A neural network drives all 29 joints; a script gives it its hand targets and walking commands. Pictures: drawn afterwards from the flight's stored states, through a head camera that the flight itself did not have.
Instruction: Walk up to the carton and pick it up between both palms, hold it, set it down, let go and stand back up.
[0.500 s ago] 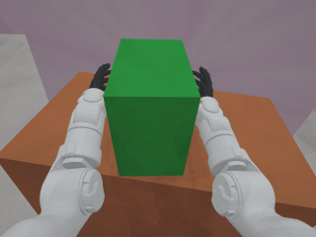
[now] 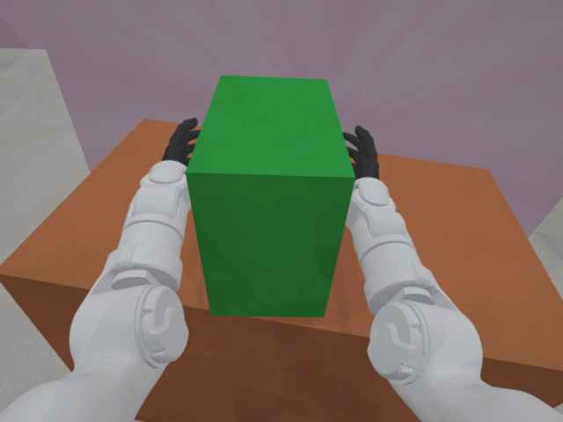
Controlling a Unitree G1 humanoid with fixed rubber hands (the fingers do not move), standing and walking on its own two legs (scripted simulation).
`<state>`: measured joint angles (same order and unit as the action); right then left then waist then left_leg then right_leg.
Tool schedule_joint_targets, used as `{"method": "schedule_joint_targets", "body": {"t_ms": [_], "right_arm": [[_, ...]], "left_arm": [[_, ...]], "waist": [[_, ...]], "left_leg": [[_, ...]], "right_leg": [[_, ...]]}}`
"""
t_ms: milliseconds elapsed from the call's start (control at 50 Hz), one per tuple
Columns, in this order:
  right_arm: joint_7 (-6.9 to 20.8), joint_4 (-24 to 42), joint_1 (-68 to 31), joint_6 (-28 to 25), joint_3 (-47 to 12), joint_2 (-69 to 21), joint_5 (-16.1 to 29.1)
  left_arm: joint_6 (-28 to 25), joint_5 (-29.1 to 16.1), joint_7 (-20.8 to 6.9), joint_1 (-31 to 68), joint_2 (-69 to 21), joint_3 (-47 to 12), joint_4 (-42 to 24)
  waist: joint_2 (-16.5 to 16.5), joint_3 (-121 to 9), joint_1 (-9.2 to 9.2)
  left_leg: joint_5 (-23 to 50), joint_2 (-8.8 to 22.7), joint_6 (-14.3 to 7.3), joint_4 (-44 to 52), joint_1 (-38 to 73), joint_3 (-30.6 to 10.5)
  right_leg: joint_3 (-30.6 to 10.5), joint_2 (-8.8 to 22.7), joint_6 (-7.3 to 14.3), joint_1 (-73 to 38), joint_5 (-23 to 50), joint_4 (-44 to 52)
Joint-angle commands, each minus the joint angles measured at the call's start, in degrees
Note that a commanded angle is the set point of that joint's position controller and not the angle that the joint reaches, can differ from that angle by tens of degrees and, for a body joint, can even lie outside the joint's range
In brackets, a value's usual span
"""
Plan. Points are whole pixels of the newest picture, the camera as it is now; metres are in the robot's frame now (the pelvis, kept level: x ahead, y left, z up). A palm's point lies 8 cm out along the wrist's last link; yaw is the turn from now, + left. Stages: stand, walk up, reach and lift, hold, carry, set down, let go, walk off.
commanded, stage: set down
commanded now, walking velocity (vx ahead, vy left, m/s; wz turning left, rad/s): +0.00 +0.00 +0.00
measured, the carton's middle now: (271, 193) +0.45 +0.01 +0.13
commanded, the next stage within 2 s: none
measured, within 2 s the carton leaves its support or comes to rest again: rests again in 0.68 s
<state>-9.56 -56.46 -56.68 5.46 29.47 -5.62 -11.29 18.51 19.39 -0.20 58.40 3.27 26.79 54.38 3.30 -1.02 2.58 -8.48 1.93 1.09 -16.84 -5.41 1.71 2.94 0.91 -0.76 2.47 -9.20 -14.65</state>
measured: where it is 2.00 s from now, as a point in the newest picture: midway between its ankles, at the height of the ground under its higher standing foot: outside the picture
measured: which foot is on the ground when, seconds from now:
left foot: down 0.00-1.00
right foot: down 0.00-1.00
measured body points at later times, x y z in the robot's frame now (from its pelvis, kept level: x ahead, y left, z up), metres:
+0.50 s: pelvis +0.00 +0.00 +0.00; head -0.02 +0.02 +0.45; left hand +0.43 +0.14 +0.15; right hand +0.41 -0.13 +0.16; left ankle +0.01 +0.13 -0.75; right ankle -0.01 -0.12 -0.75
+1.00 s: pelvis +0.00 +0.00 +0.00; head -0.01 +0.02 +0.45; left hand +0.43 +0.14 +0.15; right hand +0.41 -0.13 +0.15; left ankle +0.01 +0.13 -0.75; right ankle -0.01 -0.12 -0.75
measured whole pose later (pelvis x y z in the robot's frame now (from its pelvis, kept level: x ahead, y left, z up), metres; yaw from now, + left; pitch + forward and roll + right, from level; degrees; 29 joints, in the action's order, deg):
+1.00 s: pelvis +0.00 +0.00 +0.00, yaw +0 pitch -3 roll +0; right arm -5.6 -47.7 -48.1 -0.3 33.6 -10.0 -17.7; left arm 13.0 22.9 -2.5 52.1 -1.6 29.7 48.5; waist 2.4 1.2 1.6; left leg -8.2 1.8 0.7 -16.3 -5.2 2.3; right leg 2.5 1.1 -0.9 2.9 -9.2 -14.9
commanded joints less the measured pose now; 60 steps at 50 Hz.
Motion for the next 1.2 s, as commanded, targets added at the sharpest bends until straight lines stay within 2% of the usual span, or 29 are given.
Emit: {"method": "schedule_joint_targets", "body": {"t_ms": [0, 40, 80, 100, 160, 180, 200, 220, 260, 280, 300, 320, 360, 440, 460, 480, 540, 620, 640, 660, 700, 740, 800, 880, 920, 940, 1060, 1100, 1180], "right_arm": [[8.43, 4.34, -33.52, -1.83, -11.99, -23.42, -0.55], [8.69, 9.34, -35.75, -3.7, -14.13, -25.1, 0.38], [9.15, 10.16, -36.92, -5.45, -15.7, -25.74, 0.95], [9.22, 8.8, -36.25, -5.63, -17.23, -27.24, 1.65], [9.13, 6.12, -31.67, -4.48, -18.15, -26.81, 1.28], [9.07, 5.34, -31.83, -4.27, -17.46, -26.99, 1.04], [9.16, 6.58, -31.87, -4.52, -17.21, -26.92, 0.93], [9.31, 7.13, -32.93, -5.0, -17.17, -27.11, 1.21], [9.45, 8.52, -34.55, -5.34, -18.05, -27.23, 1.31], [9.29, 8.27, -34.06, -5.47, -17.76, -27.16, 0.79], [9.26, 9.51, -34.62, -5.51, -17.82, -27.51, 0.92], [9.18, 9.01, -34.23, -5.06, -18.11, -27.7, 0.2], [9.07, 7.39, -30.8, -4.35, -16.41, -27.51, -0.75], [9.27, 8.61, -31.91, -4.29, -14.22, -26.74, -2.55], [9.35, 9.13, -31.56, -4.27, -14.09, -26.65, -3.26], [9.66, 9.9, -33.13, -4.64, -13.44, -26.98, -3.4], [10.63, 9.75, -31.92, -6.14, -12.34, -27.07, -4.93], [11.37, 5.24, -25.76, -6.27, -8.73, -26.06, -7.27], [11.56, 5.68, -25.46, -6.86, -8.91, -26.18, -7.26], [11.44, 6.16, -25.6, -7.29, -8.75, -26.4, -7.39], [11.41, 5.82, -24.89, -7.43, -9.85, -26.57, -6.73], [11.3, 7.17, -25.12, -8.08, -10.37, -25.18, -6.86], [11.05, 7.69, -24.49, -7.21, -11.85, -26.23, -5.87], [11.35, 9.07, -24.28, -7.52, -12.75, -27.45, -6.2], [11.26, 9.91, -23.41, -8.03, -13.18, -28.08, -7.09], [11.19, 9.91, -23.23, -8.31, -12.97, -27.73, -7.02], [11.52, 10.65, -21.19, -7.25, -10.78, -26.33, -8.95], [11.39, 12.77, -21.54, -8.34, -11.87, -26.31, -8.91], [10.83, 11.52, -17.1, -7.17, -13.48, -28.5, -8.65]], "left_arm": [[-2.39, -3.16, -8.13, 30.65, -26.47, -9.7, -2.63], [-3.41, -4.31, -7.83, 31.94, -28.87, -11.94, -7.3], [-5.05, -5.63, -6.54, 35.55, -30.3, -16.21, -10.94], [-5.33, -5.34, -6.28, 35.23, -30.46, -16.52, -11.11], [-4.7, -4.5, -6.46, 30.24, -30.43, -15.83, -8.43], [-4.41, -4.83, -6.74, 31.0, -30.11, -15.43, -7.98], [-4.24, -4.36, -6.72, 30.56, -30.88, -15.71, -8.66], [-4.47, -5.08, -6.56, 31.67, -31.7, -16.73, -10.08], [-4.6, -5.81, -6.39, 32.77, -30.92, -16.82, -8.35], [-4.75, -5.36, -6.44, 32.3, -31.28, -16.68, -8.23], [-4.79, -5.38, -6.55, 32.28, -31.27, -15.74, -8.71], [-4.89, -4.72, -6.97, 31.41, -29.79, -13.98, -6.93], [-4.86, -3.42, -7.53, 29.58, -29.29, -12.82, -7.52], [-4.64, -2.02, -8.88, 28.89, -27.96, -10.09, -3.75], [-4.85, -1.72, -9.05, 28.59, -27.78, -9.64, -3.5], [-5.72, -2.56, -8.85, 31.12, -27.19, -10.1, -4.38], [-7.53, -1.88, -7.5, 31.0, -28.13, -10.28, -5.21], [-7.13, -0.15, -7.64, 27.78, -28.47, -9.01, -6.38], [-7.31, -0.21, -7.66, 27.18, -28.55, -9.96, -6.5], [-7.15, -0.02, -7.72, 26.82, -28.73, -10.11, -6.29], [-7.27, 0.1, -7.53, 25.79, -28.42, -10.07, -6.69], [-6.76, -0.58, -7.47, 24.1, -30.41, -12.03, -7.1], [-6.02, 1.23, -8.5, 21.45, -28.7, -9.35, -4.82], [-6.95, 1.3, -8.69, 23.06, -27.85, -8.67, -6.57], [-7.66, 1.15, -8.66, 21.55, -28.61, -8.71, -6.4], [-8.01, 1.45, -8.72, 21.2, -28.75, -8.86, -6.56], [-6.73, 2.64, -9.66, 18.83, -27.43, -6.76, -5.6], [-7.17, 2.19, -9.66, 18.54, -28.07, -7.23, -6.47], [-7.49, 4.96, -10.5, 15.98, -25.55, -4.35, -5.79]], "waist": [[-3.65, -19.31, 1.01], [-4.42, -26.53, 0.74], [-7.11, -34.18, 1.25], [-7.26, -34.28, 0.41], [-6.4, -27.53, -0.13], [-5.93, -24.91, 0.39], [-6.62, -25.39, -0.11], [-7.3, -26.71, 0.36], [-5.3, -27.73, 0.38], [-5.71, -28.34, 0.44], [-5.14, -28.45, 0.35], [-2.73, -26.73, -0.5], [-3.55, -22.69, 0.36], [-2.16, -20.8, -0.73], [-2.14, -19.93, -0.65], [-2.71, -21.72, -1.52], [-2.93, -24.6, -1.42], [-4.84, -19.95, 0.59], [-4.74, -21.6, -0.38], [-5.0, -21.69, 0.19], [-6.06, -21.62, -0.55], [-6.42, -22.1, 0.52], [-5.35, -16.64, -0.96], [-3.71, -17.98, -1.7], [-2.43, -19.05, -1.64], [-3.21, -19.69, -1.86], [-1.38, -12.9, -1.06], [-1.09, -17.12, -1.97], [-0.62, -12.52, -2.93]], "left_leg": [[15.03, -3.28, 1.43, -0.03, 7.83, 3.71], [20.48, -3.04, 1.76, -1.75, 9.55, 3.31], [30.09, -2.56, 3.03, -5.08, 15.54, 3.35], [31.01, -2.83, 3.32, -5.75, 16.95, 3.24], [26.21, -2.77, 2.82, -4.22, 12.74, 3.36], [24.15, -2.78, 2.85, -3.41, 10.67, 3.61], [23.01, -2.95, 2.6, -3.26, 10.39, 3.65], [23.33, -2.79, 2.6, -3.42, 10.37, 3.17], [21.57, -3.14, 2.43, -3.88, 9.86, 3.91], [21.25, -3.07, 2.06, -3.61, 9.19, 3.55], [19.6, -3.55, 1.8, -2.97, 8.88, 3.45], [16.3, -3.78, 0.93, -1.91, 6.47, 3.96], [13.04, -3.66, 0.58, -0.06, 4.3, 4.04], [7.86, -3.73, -0.33, 2.19, 1.92, 4.78], [7.61, -3.65, -0.62, 2.42, 1.84, 5.08], [7.63, -3.7, -0.09, 2.27, 1.62, 5.01], [11.45, -2.82, 0.81, 1.11, 7.33, 5.1], [14.42, -2.3, 1.52, 0.13, 11.36, 5.2], [17.02, -2.08, 1.87, -0.68, 11.84, 5.18], [18.59, -2.15, 2.2, -1.09, 12.1, 5.17], [18.72, -2.51, 1.95, -1.27, 10.11, 5.33], [20.83, -2.36, 2.64, -1.87, 12.07, 4.95], [16.12, -3.26, 1.57, -0.46, 8.81, 5.24], [14.4, -3.16, 0.39, 0.29, 5.6, 5.51], [14.84, -2.98, 0.15, 0.32, 5.98, 5.92], [16.51, -2.9, 0.12, -0.07, 6.05, 5.53], [10.5, -3.05, -0.64, 2.49, 5.53, 5.69], [12.41, -2.92, -0.92, 1.37, 6.31, 6.19], [8.2, -3.52, -2.33, 3.45, 0.64, 6.98]], "right_leg": [[2.87, -3.26, -2.42, -5.32, 16.34, -0.45], [3.33, -3.73, -2.65, -5.74, 20.84, -2.21], [4.08, -4.0, -2.39, -3.05, 24.49, -3.06], [4.06, -4.09, -2.08, -2.87, 24.84, -2.42], [3.28, -4.1, -1.88, -5.62, 22.21, -1.83], [3.28, -4.06, -2.3, -4.99, 21.43, -1.76], [3.43, -3.9, -2.36, -4.69, 20.9, -2.3], [3.62, -3.84, -2.23, -3.34, 20.46, -2.54], [3.29, -3.68, -2.46, -4.83, 21.21, -2.48], [3.16, -3.44, -2.8, -5.93, 21.99, -2.93], [2.86, -3.12, -3.15, -6.96, 22.78, -2.97], [2.79, -2.94, -3.75, -8.08, 22.46, -2.85], [2.27, -2.64, -3.71, -9.14, 20.43, -2.59], [2.66, -2.13, -3.55, -9.22, 16.68, -1.54], [2.42, -2.11, -3.65, -9.36, 15.82, -1.35], [2.87, -2.2, -3.58, -8.51, 14.78, -1.68], [3.38, -3.0, -2.89, -5.55, 13.6, -1.31], [4.29, -3.5, -1.94, -1.92, 10.49, -0.03], [4.32, -3.68, -1.74, -2.28, 12.01, -0.36], [4.46, -3.73, -1.77, -2.26, 13.04, -0.3], [4.36, -3.52, -1.8, -3.45, 13.67, -0.41], [4.49, -3.82, -1.88, -1.84, 14.48, -0.4], [3.92, -2.88, -2.47, -4.45, 13.26, 0.15], [3.62, -2.74, -2.87, -5.96, 14.6, -0.91], [3.72, -2.82, -3.13, -7.05, 16.68, -1.55], [3.6, -2.65, -2.98, -6.64, 17.86, -2.03], [3.88, -2.84, -3.41, -5.83, 10.89, 0.06], [4.38, -2.67, -3.46, -5.15, 13.13, -0.15], [2.7, -1.53, -4.75, -12.05, 17.02, -1.16]]}}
